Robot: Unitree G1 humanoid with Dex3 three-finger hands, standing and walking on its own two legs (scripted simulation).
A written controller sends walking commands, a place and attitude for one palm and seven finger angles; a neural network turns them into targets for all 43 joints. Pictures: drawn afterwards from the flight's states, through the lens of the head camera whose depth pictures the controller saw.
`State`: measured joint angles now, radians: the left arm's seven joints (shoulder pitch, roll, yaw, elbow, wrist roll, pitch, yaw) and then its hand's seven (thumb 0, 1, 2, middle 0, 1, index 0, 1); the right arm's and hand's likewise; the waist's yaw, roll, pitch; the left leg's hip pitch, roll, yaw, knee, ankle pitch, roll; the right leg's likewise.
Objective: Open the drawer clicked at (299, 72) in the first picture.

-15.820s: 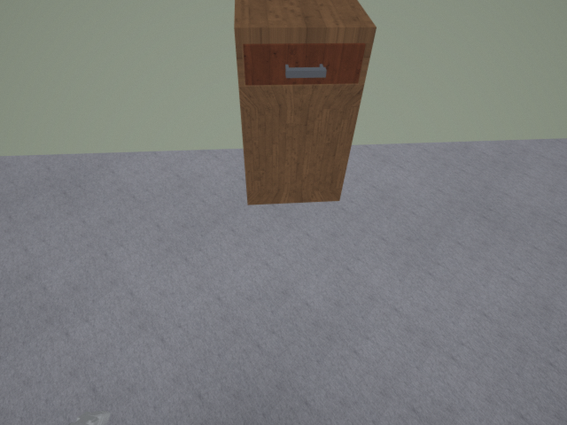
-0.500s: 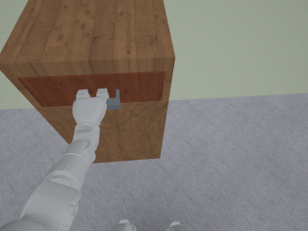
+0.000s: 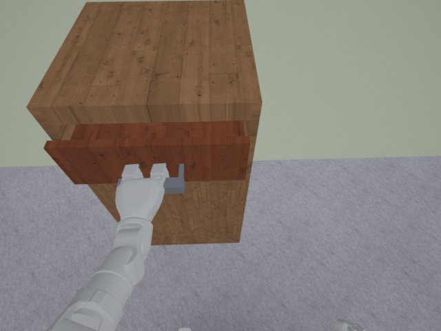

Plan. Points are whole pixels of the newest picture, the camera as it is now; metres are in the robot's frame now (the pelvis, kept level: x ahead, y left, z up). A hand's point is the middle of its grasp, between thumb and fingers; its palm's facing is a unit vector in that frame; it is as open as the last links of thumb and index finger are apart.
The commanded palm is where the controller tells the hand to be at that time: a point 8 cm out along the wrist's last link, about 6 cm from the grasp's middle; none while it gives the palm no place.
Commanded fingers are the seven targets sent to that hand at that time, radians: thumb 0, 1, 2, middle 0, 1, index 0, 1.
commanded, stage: pull the drawer open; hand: left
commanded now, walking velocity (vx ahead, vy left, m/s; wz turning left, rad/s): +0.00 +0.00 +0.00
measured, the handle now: (153, 177) +0.43 +0.15 -0.02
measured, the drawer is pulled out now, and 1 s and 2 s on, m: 0.06 0.17 0.30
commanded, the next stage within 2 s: none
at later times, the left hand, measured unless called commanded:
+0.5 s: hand (146, 232) +0.31 +0.15 -0.04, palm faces -0.02 -0.08 -1.00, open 6.3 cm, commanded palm +0.27 +0.15 +0.01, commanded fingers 0.00 0.90 0.90 -0.40 -1.35 -0.40 -1.35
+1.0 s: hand (142, 263) +0.26 +0.15 -0.04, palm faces -0.01 -0.12 -0.99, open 6.3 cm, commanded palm +0.21 +0.16 +0.01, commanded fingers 0.00 0.90 0.90 -0.40 -1.35 -0.40 -1.35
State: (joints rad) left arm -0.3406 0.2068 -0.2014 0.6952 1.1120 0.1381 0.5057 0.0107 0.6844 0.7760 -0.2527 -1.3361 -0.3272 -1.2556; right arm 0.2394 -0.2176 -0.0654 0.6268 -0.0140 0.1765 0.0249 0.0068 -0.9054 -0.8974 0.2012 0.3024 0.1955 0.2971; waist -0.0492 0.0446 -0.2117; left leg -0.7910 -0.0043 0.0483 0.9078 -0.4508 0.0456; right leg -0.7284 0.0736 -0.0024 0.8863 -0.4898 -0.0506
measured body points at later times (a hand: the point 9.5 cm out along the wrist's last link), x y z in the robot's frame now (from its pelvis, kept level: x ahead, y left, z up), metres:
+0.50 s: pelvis -0.01 -0.01 +0.00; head +0.04 -0.02 +0.45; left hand +0.31 +0.16 +0.01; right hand +0.12 -0.25 -0.13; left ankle -0.02 +0.09 -0.69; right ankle -0.05 -0.09 -0.69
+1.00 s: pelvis -0.01 -0.02 +0.00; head +0.03 -0.04 +0.44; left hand +0.25 +0.15 +0.01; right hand +0.16 -0.25 -0.11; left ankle -0.02 +0.09 -0.69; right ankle -0.05 -0.09 -0.69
